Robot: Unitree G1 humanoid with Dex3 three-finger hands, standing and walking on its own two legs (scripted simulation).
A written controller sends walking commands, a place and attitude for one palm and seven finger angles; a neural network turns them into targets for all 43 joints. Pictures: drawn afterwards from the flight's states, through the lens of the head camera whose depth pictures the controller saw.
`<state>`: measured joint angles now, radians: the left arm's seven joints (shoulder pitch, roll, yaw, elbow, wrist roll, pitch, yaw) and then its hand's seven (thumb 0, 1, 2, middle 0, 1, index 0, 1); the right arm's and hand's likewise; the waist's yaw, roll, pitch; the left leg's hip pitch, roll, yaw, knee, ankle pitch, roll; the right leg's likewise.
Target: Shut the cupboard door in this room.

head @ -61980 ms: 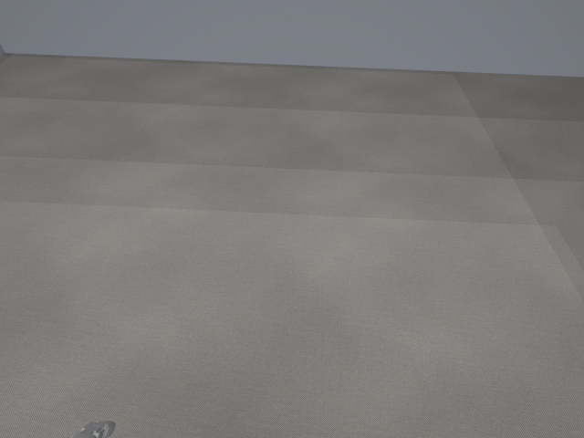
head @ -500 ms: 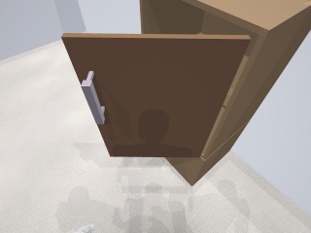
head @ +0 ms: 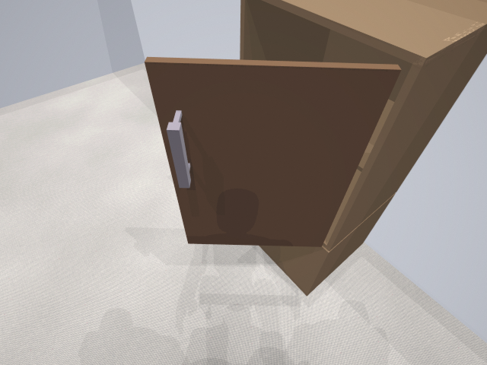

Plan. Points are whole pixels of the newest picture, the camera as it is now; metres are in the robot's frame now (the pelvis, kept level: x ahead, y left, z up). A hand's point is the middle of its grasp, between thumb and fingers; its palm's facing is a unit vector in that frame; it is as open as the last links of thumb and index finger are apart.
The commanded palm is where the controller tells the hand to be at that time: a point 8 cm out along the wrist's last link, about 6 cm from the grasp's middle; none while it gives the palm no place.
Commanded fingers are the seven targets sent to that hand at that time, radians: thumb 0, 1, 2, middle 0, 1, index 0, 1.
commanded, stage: come to a stop and stand still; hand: left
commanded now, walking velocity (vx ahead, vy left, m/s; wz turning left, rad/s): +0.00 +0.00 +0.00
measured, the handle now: (181, 150) +0.48 +0.16 +0.07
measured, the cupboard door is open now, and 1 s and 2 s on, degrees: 50 50 50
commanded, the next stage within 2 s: look again from close up in 0.58 s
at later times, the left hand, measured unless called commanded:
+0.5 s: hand out of the picture -0.09 +0.15 -0.18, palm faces +0.06 -0.99 -0.14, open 7.4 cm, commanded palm none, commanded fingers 0.00 0.90 0.90 -0.20 -0.30 -0.20 -0.30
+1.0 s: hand out of the picture -0.04 +0.17 -0.18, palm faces +0.07 -0.98 -0.21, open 7.4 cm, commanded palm none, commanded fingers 0.00 0.90 0.90 -0.20 -0.30 -0.20 -0.30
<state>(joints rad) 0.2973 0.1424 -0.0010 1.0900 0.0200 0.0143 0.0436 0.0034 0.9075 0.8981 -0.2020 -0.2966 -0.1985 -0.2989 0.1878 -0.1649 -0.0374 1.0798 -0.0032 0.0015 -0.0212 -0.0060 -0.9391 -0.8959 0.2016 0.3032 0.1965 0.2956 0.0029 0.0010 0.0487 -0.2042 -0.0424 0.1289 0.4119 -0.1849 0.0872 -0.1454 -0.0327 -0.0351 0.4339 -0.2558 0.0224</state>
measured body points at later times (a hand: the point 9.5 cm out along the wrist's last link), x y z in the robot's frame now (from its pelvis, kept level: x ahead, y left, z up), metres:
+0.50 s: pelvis -0.03 +0.01 +0.00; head -0.03 +0.02 +0.45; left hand -0.09 +0.21 -0.17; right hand -0.07 -0.19 -0.16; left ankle +0.03 +0.06 -0.74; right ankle -0.01 -0.13 -0.74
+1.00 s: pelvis -0.02 +0.01 -0.01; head -0.04 +0.00 +0.44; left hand -0.04 +0.23 -0.16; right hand +0.02 -0.23 -0.16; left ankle +0.03 +0.06 -0.74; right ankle -0.01 -0.13 -0.74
